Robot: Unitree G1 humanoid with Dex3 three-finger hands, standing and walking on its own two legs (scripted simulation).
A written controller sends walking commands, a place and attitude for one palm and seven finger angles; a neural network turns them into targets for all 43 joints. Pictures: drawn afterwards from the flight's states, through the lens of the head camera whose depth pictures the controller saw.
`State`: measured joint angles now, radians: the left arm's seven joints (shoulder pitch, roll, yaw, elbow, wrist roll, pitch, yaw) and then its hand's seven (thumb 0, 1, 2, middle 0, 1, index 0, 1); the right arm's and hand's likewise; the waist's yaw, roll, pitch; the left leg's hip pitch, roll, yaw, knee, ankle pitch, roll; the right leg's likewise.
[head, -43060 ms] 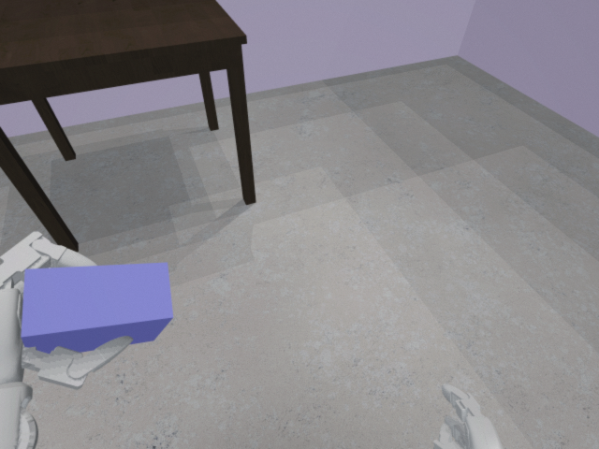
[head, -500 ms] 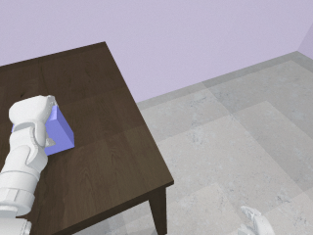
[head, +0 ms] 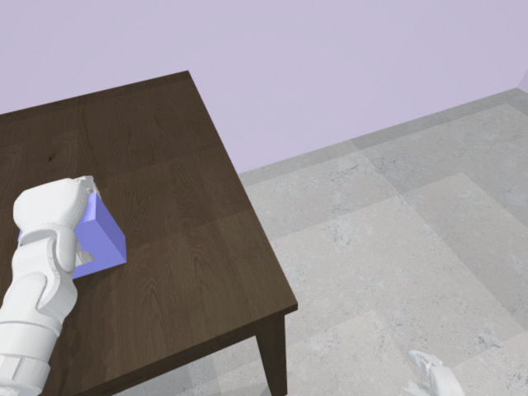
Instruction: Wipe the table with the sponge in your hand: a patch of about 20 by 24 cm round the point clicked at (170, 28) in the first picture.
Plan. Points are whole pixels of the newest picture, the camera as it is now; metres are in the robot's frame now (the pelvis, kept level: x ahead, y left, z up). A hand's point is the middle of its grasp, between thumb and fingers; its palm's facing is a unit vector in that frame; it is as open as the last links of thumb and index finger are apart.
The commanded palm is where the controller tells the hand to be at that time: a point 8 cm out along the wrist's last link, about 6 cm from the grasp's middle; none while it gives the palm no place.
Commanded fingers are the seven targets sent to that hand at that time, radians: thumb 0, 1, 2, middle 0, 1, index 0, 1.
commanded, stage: wipe back along the first lane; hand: left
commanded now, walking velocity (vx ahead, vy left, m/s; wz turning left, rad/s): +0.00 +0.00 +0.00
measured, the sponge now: (84, 245) +0.31 +0.33 +0.05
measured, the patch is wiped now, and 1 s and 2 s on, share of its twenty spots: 1.00 1.00 1.00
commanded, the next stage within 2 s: lift the sponge slowly off the table in 1.28 s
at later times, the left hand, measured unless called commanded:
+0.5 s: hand (73, 252) +0.27 +0.31 +0.09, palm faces +0.03 -0.03 -1.00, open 10.1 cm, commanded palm +0.23 +0.30 +0.12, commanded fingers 0.00 0.10 1.30 -1.20 -1.60 -1.20 -1.60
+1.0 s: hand (68, 281) +0.23 +0.29 +0.09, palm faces +0.06 -0.06 -1.00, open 10.1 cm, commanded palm +0.19 +0.28 +0.13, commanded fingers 0.00 0.10 1.30 -1.20 -1.60 -1.20 -1.60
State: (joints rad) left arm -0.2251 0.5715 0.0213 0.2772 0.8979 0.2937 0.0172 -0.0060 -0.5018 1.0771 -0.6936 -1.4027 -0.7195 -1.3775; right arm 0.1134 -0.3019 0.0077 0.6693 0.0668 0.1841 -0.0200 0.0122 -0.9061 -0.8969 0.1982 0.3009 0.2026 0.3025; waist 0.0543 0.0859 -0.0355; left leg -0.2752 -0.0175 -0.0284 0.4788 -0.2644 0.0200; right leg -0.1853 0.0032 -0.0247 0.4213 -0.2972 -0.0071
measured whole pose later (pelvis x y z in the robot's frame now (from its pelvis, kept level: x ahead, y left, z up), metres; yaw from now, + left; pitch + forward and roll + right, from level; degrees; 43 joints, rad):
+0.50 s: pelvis +0.00 -0.01 +0.00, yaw -1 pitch +2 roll +0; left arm -0.02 0.55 0.02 0.07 0.88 0.36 0.04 0.00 -0.49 1.08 -0.67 -1.42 -0.70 -1.40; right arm 0.07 -0.30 0.01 0.64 0.07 0.17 -0.01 0.01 -0.91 -0.90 0.20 0.30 0.20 0.30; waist 0.06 0.10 -0.04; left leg -0.25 0.00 -0.02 0.50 -0.28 0.01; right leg -0.17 0.02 -0.02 0.46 -0.32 -0.02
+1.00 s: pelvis -0.01 -0.01 +0.00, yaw -1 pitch +1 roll +0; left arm 0.18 0.52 0.01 -0.17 0.87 0.44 0.06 0.00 -0.49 1.08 -0.67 -1.42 -0.70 -1.40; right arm 0.05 -0.29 0.03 0.62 0.07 0.15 -0.01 0.01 -0.91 -0.90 0.20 0.30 0.20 0.30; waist 0.08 0.10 -0.04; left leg -0.23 -0.01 -0.01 0.51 -0.28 0.01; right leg -0.16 0.01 0.00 0.48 -0.32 -0.02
